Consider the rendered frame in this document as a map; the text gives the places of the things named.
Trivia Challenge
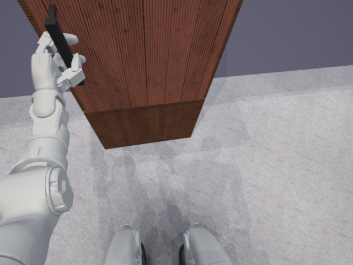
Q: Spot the cupboard door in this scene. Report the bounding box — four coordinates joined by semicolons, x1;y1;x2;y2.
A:
25;0;239;113

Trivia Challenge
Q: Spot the left robot thigh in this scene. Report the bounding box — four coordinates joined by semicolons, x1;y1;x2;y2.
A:
104;229;142;265

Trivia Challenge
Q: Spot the left robot forearm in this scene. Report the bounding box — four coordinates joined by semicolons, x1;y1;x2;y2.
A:
0;89;69;221

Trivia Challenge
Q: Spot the robot right shin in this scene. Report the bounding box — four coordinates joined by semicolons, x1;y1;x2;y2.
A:
185;223;200;265

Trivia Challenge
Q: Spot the robot left hand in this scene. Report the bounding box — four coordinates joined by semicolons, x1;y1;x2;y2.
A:
31;31;86;96

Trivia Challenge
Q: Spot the handle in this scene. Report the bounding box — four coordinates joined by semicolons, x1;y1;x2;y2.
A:
44;4;84;86

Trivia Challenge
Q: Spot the left robot upper arm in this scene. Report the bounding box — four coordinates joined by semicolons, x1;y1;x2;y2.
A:
0;166;74;265

